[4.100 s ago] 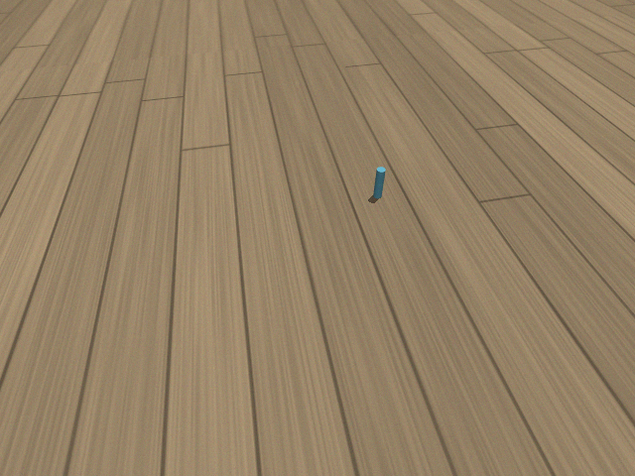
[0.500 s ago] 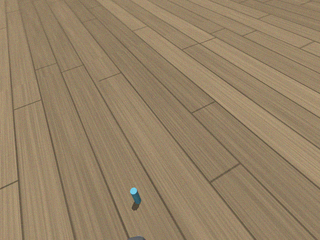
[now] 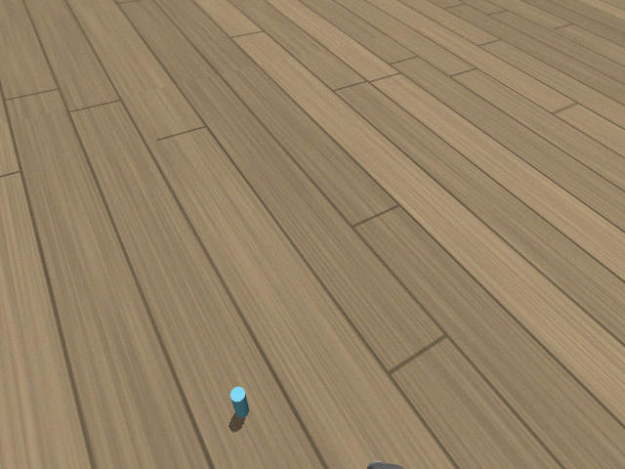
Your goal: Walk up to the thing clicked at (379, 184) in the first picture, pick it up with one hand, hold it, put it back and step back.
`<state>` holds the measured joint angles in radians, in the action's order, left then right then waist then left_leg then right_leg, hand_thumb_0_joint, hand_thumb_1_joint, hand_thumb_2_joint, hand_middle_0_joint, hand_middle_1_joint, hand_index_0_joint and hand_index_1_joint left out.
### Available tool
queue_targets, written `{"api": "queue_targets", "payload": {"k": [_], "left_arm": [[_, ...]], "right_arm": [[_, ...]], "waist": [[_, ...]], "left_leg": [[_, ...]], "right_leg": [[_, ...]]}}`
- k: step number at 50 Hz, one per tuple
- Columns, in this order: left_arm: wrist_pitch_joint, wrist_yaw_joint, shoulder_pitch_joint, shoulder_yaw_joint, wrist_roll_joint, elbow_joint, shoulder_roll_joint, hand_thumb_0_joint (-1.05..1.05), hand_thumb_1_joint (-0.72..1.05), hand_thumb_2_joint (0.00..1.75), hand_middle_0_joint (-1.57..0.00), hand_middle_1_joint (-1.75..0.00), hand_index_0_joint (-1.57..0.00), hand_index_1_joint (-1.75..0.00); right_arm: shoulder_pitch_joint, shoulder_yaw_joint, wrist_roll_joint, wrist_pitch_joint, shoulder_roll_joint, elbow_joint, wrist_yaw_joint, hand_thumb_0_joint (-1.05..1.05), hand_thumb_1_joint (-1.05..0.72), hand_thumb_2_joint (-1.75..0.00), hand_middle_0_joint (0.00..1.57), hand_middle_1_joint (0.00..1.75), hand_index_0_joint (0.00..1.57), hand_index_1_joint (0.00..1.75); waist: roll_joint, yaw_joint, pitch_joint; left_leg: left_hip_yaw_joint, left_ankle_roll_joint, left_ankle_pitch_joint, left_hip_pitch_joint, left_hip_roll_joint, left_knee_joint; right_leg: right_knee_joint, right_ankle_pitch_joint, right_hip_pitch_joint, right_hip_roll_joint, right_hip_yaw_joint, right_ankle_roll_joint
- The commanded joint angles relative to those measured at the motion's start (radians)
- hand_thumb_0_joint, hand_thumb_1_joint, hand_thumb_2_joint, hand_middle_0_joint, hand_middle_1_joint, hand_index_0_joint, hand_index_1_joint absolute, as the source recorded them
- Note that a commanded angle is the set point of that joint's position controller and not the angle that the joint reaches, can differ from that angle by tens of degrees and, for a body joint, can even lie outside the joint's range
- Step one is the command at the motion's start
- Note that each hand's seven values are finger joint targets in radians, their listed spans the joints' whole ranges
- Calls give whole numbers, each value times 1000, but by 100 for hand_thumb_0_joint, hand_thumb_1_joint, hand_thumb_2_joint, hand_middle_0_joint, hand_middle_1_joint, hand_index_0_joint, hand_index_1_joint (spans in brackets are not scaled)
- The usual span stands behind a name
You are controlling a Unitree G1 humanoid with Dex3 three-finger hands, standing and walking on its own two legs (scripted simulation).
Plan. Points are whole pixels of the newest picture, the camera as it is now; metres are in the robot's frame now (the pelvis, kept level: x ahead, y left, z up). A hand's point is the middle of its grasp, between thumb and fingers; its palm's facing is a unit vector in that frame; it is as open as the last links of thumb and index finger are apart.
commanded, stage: walk up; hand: left
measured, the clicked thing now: (240, 402) +0.41 +0.17 -0.69
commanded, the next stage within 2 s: stand in 1.24 s
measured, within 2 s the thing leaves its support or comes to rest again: neither
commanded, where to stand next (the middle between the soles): +0.06 -0.04 m, yaw +1 degrees
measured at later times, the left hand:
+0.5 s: hand out of the picture +0.13 +0.22 -0.14, palm faces -0.04 -0.95 -0.31, open 7.4 cm
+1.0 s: hand out of the picture +0.10 +0.22 -0.14, palm faces -0.01 -0.95 -0.32, open 7.4 cm
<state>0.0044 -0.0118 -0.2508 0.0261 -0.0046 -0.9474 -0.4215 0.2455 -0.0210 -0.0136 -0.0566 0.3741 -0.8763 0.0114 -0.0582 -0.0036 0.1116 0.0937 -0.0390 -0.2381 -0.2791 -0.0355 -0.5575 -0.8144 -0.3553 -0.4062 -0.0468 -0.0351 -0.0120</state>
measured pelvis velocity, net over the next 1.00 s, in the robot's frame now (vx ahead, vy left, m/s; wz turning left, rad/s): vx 0.03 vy -0.03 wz -0.01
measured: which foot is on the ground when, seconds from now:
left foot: down 0.00-1.00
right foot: up 0.00-0.08, down 0.10-1.00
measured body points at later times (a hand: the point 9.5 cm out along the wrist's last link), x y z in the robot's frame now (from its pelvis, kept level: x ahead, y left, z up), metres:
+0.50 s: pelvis +0.01 -0.02 +0.01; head +0.02 -0.02 +0.46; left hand +0.13 +0.27 -0.12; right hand +0.08 -0.33 -0.12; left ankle +0.04 +0.10 -0.73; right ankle +0.04 -0.15 -0.73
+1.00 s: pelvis +0.03 -0.03 +0.02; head +0.03 -0.03 +0.47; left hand +0.10 +0.27 -0.12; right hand +0.10 -0.33 -0.12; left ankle +0.04 +0.10 -0.73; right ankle +0.04 -0.15 -0.73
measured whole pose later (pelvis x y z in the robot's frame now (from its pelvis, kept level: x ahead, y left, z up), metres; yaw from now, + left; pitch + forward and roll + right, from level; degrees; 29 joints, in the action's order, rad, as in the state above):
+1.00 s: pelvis +0.03 -0.03 +0.02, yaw -1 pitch -3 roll +0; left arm 0.01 -0.02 -0.09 0.01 0.00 -1.18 -0.35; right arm 0.09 0.00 -0.01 -0.03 0.35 -1.16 0.01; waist 0.00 0.00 0.04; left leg 0.08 0.01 -0.16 -0.12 -0.04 -0.33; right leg -0.32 -0.16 -0.12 -0.01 0.02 0.00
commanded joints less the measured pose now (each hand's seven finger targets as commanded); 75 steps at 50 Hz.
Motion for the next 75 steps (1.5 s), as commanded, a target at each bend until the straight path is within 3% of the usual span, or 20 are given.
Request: {"api": "queue_targets", "payload": {"k": [1,3,4,5,6,7,8,10,11,12,14,16,26,34,41,59,61,62,63,75], "left_arm": [[-21,19,-29,45,3,16,-135,0,90,90,-20,-30,-20,-30],[-27,20,-52,45,7,-10,-129,0,90,90,-20,-30,-20,-30],[-34,23,-56,46,12,-18,-135,0,90,90,-20,-30,-20,-30],[-43,27,-48,54,21,-24,-172,0,90,90,-20,-30,-20,-30],[-53,27,7,61,28,-7,-220,0,90,90,-20,-30,-20,-30],[-48,23,111,56,18,13,-249,0,90,90,-20,-30,-20,-30],[-43,18,179,51,18,25,-245,0,90,90,-20,-30,-20,-30],[-39,14,158,27,12,12,-174,0,90,90,-20,-30,-20,-30],[-41,14,158,24,8,-1,-159,0,90,90,-20,-30,-20,-30],[-42,13,157,24,8,-12,-160,0,90,90,-20,-30,-20,-30],[-38,9,160,24,7,-26,-162,0,90,90,-20,-30,-20,-30],[-36,10,185,21,7,-43,-159,0,90,90,-20,-30,-20,-30],[-29,6,224,19,3,-116,-139,0,90,90,-20,-30,-20,-30],[-26,4,253,19,10,-145,-134,0,90,90,-20,-30,-20,-30],[-29,4,251,20,10,-161,-132,0,90,90,-20,-30,-20,-30],[-27,11,225,24,14,-170,-124,0,90,90,-20,-30,-20,-30],[-28,12,221,25,15,-170,-122,0,90,90,-20,-30,-20,-30],[-36,14,228,21,14,-155,-133,0,90,90,-20,-30,-20,-30],[-38,16,220,22,10,-160,-136,0,90,90,-20,-30,-20,-30],[-34,17,219,16,11,-149,-132,0,90,90,-20,-30,-20,-30]], "right_arm": [[-18,-75,2,-3,269,51,-26,0,-90,-90,20,30,20,30],[-55,-69,11,8,269,50,-24,0,-90,-90,20,30,20,30],[-77,-57,17,15,243,48,-22,0,-90,-90,20,30,20,30],[-79,-43,28,17,195,45,-21,0,-90,-90,20,30,20,30],[-49,-29,33,21,155,39,-20,0,-90,-90,20,30,20,30],[-47,-31,29,27,165,16,-25,0,-90,-90,20,30,20,30],[-16,-40,25,27,190,-29,-27,0,-90,-90,20,30,20,30],[-57,-46,24,15,224,-59,-20,0,-90,-90,20,30,20,30],[-85,-46,23,11,227,-68,-17,0,-90,-90,20,30,20,30],[-92,-38,20,9,221,-75,-16,0,-90,-90,20,30,20,30],[-120,-25,15,6,219,-93,-14,0,-90,-90,20,30,20,30],[-140,-19,13,7,211,-119,-12,0,-90,-90,20,30,20,30],[-184,-9,5,-2,203,-203,-15,0,-90,-90,20,30,20,30],[-193,-13,1,3,202,-226,-17,0,-90,-90,20,30,20,30],[-192,-15,3,3,203,-232,-19,0,-90,-90,20,30,20,30],[-204,-23,2,14,190,-233,-20,0,-90,-90,20,30,20,30],[-204,-22,4,13,185,-232,-20,0,-90,-90,20,30,20,30],[-227,-22,0,17,186,-222,-20,0,-90,-90,20,30,20,30],[-229,-20,2,17,178,-223,-20,0,-90,-90,20,30,20,30],[-220,-15,2,26,183,-224,-16,0,-90,-90,20,30,20,30]], "waist": [[239,-5,-129],[199,21,-151],[153,38,-160],[56,42,-168],[-90,-2,-143],[-101,-24,-101],[-104,-41,-101],[-49,-35,-115],[-51,-24,-140],[-67,-15,-154],[-54,2,-149],[-22,2,-117],[76,12,-144],[77,-1,-126],[54,-5,-168],[47,-4,-133],[57,-3,-150],[85,-3,-150],[81,1,-153],[64,-1,-151]], "left_leg": [[-177,-149,425,21,-230,95],[-176,-134,320,-16,-219,36],[-161,-99,250,-29,-193,-8],[-143,-46,149,-73,-161,-59],[-93,1,8,-93,-74,-129],[-64,18,-199,-36,0,-110],[-75,15,-199,81,-10,-83],[-113,1,-33,159,-57,55],[-135,-7,42,138,-83,68],[-144,-12,65,120,-93,90],[-142,-10,10,102,-90,121],[-138,2,-6,85,-86,163],[-138,14,81,109,-108,264],[-139,18,17,110,-107,294],[-122,20,132,182,-111,276],[-122,24,119,204,-113,296],[-124,24,138,198,-115,297],[-128,28,208,186,-121,288],[-130,34,223,194,-120,293],[-134,33,146,194,-117,308]], "right_leg": [[93,34,112,10,60,4],[237,109,214,22,68,-9],[338,162,253,18,47,-21],[377,247,290,-62,-72,-46],[448,260,234,-183,-267,-93],[479,190,110,-259,-304,-177],[447,159,23,-248,-273,-182],[409,164,11,-139,-127,-78],[392,193,73,-99,-84,-45],[391,202,120,-85,-77,-36],[422,123,139,-91,-97,-36],[450,105,157,-95,-98,-34],[493,220,271,-80,-61,-21],[540,167,269,-78,-62,-15],[545,278,275,-87,-57,-10],[568,243,254,-80,-52,-4],[559,267,282,-82,-45,-4],[555,347,301,-99,-54,-2],[548,353,301,-94,-47,-1],[562,280,295,-96,-43,0]]}}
